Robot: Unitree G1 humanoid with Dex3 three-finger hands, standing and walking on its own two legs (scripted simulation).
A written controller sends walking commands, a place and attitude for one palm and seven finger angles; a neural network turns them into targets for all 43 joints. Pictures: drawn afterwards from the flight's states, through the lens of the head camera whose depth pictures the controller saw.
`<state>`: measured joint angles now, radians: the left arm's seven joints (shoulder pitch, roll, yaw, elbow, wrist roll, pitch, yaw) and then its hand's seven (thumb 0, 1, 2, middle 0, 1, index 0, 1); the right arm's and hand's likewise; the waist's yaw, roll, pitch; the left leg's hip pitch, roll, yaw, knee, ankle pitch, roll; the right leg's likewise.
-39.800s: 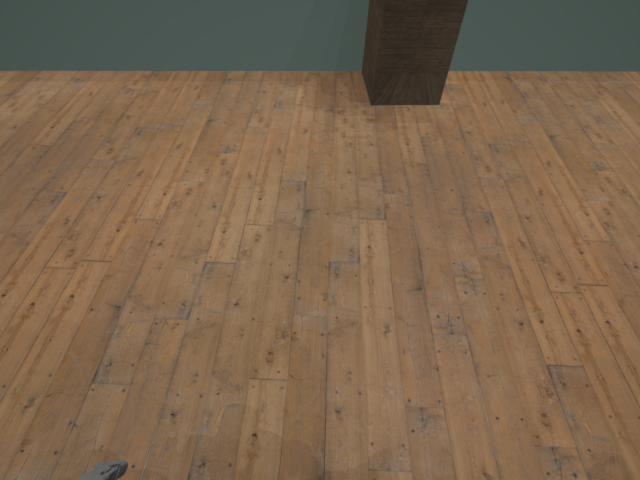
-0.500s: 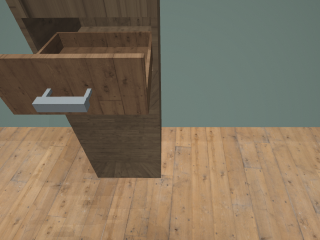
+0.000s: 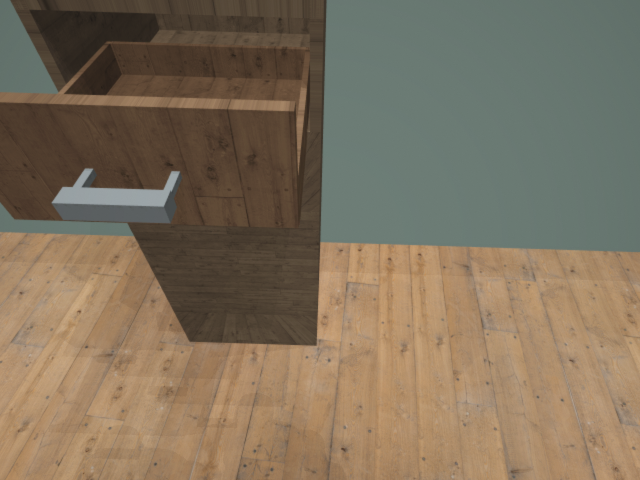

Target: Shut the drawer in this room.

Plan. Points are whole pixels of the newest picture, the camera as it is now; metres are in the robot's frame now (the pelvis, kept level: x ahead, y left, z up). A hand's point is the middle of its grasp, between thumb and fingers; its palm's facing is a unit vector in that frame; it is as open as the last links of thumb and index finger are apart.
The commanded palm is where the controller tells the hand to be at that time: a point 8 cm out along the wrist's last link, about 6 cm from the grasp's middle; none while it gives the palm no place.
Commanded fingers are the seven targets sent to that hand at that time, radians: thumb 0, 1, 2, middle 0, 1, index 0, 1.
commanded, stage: look again from close up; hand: left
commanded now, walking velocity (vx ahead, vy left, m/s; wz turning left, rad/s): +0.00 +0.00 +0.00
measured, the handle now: (124, 191) +0.38 +0.25 +0.17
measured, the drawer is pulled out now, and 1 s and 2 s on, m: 0.24 0.24 0.24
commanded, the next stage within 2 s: raise the hand and make a fist in 0.24 s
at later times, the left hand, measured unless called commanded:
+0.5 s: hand (165, 451) +0.16 +0.20 -0.04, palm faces +0.26 -0.95 -0.17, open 7.1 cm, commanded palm +0.11 +0.22 -0.03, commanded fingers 0.00 0.90 0.90 -0.38 -0.50 -0.38 -0.50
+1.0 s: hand (161, 420) +0.17 +0.17 +0.08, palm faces +0.00 -1.00 -0.09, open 4.7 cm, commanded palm +0.13 +0.23 +0.08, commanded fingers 0.00 0.90 0.90 -0.88 -1.04 -0.88 -1.04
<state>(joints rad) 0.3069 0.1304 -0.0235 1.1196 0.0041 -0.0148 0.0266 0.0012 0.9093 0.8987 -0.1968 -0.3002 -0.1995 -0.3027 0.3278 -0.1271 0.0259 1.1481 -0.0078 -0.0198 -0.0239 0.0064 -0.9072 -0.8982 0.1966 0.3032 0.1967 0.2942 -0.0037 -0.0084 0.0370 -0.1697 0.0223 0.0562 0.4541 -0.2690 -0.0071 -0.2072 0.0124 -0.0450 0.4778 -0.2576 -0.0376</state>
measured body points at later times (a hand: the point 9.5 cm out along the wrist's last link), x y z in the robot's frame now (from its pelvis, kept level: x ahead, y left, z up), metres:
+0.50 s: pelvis +0.01 +0.01 -0.01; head +0.01 -0.01 +0.44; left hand +0.15 +0.25 -0.03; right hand +0.10 -0.24 -0.13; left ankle -0.02 +0.12 -0.74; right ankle +0.00 -0.09 -0.74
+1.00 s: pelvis -0.02 -0.01 -0.04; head -0.02 -0.02 +0.41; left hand +0.16 +0.22 +0.08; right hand +0.20 -0.19 -0.10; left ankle -0.02 +0.12 -0.74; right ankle +0.00 -0.09 -0.74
